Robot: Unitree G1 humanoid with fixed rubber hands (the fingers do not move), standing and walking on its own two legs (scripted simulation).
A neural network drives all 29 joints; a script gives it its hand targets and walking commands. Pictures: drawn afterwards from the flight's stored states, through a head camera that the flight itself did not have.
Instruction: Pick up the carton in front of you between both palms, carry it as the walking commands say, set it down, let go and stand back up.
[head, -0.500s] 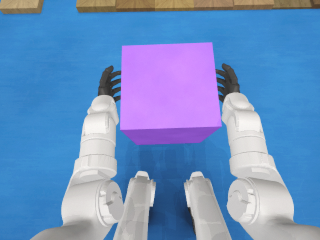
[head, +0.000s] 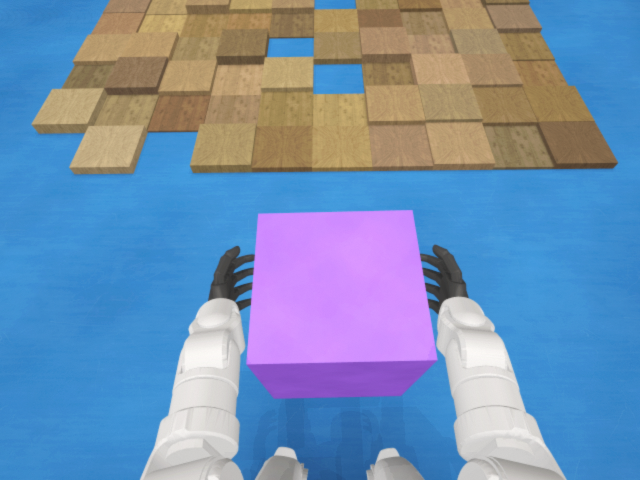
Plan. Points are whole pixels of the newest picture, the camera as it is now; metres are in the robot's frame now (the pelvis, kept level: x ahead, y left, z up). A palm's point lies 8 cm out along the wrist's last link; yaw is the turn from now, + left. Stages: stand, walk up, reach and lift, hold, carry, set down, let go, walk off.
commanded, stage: reach and lift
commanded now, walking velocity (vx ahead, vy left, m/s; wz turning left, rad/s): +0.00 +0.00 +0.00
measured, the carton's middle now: (336, 313) +0.37 +0.00 -0.10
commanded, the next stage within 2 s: hold in 1.38 s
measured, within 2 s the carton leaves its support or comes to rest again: neither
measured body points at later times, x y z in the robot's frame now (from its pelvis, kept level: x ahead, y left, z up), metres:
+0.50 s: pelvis +0.02 +0.00 +0.07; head -0.01 +0.00 +0.52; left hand +0.33 +0.15 +0.09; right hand +0.33 -0.15 +0.08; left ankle +0.04 +0.13 -0.67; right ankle +0.04 -0.13 -0.67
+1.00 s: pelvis +0.02 +0.00 +0.07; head +0.00 +0.00 +0.52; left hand +0.33 +0.15 +0.09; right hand +0.33 -0.15 +0.09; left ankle +0.04 +0.13 -0.67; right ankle +0.04 -0.13 -0.67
